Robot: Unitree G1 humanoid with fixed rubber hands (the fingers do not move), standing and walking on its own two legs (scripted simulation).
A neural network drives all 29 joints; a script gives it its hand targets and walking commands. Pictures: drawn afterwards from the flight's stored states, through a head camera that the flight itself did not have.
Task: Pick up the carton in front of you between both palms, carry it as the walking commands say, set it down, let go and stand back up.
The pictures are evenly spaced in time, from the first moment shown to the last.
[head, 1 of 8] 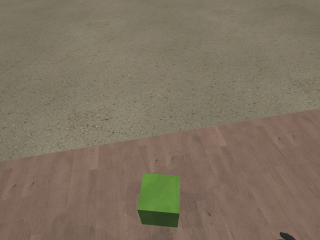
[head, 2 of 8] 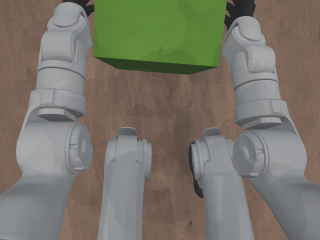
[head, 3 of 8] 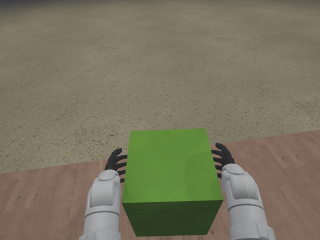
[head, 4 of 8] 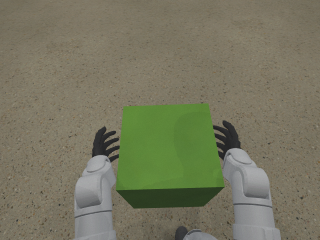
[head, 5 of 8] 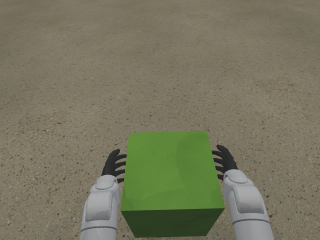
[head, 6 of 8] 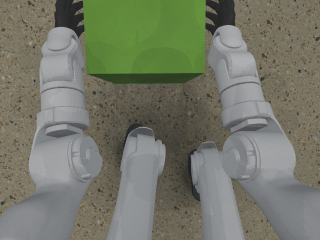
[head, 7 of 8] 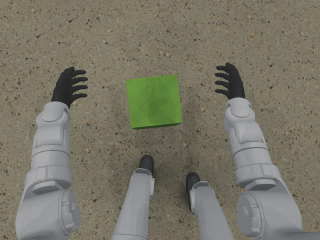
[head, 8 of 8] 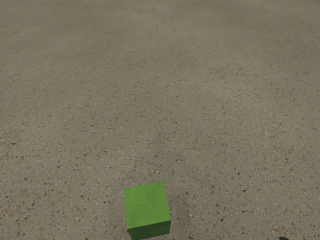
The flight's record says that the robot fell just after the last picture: no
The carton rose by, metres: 0.68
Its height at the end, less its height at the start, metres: -0.07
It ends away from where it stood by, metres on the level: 2.35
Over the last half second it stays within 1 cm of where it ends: yes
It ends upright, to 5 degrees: yes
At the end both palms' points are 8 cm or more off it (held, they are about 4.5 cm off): yes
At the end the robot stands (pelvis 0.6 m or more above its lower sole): yes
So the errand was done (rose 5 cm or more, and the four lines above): yes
